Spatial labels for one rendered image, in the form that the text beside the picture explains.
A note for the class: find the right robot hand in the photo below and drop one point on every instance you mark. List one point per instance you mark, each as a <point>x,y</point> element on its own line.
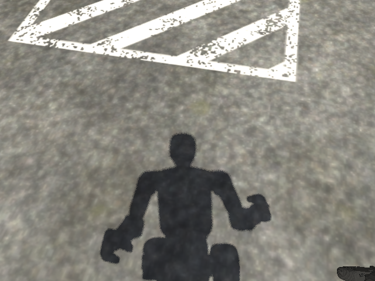
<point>353,273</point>

